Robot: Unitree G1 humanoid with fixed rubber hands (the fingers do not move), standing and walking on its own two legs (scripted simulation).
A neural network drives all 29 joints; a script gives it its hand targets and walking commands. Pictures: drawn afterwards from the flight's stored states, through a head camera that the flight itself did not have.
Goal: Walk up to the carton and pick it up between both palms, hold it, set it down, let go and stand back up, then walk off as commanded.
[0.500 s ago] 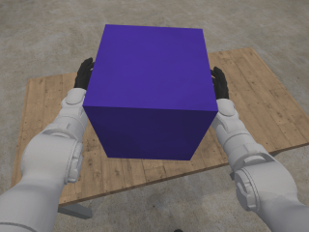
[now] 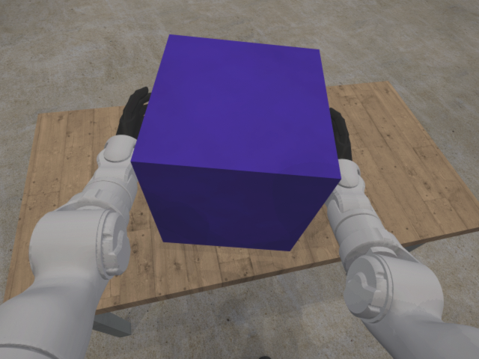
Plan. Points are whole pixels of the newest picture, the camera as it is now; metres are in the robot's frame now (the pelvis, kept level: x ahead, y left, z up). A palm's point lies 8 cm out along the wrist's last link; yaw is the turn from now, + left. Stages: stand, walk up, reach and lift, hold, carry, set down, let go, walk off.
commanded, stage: reach and lift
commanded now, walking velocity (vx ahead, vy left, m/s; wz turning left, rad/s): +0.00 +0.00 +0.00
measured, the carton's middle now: (235, 153) +0.47 -0.01 +0.03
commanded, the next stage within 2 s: none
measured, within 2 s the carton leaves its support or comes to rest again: leaves its support in 0.92 s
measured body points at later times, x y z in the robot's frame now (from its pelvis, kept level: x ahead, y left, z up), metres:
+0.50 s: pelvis +0.00 -0.01 +0.00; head +0.08 +0.03 +0.45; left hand +0.48 +0.17 +0.07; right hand +0.43 -0.18 +0.07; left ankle +0.00 +0.10 -0.73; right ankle +0.00 -0.14 -0.73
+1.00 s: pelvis -0.01 -0.01 +0.01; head +0.07 +0.02 +0.45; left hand +0.47 +0.17 +0.08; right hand +0.42 -0.18 +0.07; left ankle +0.00 +0.10 -0.73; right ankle +0.00 -0.14 -0.73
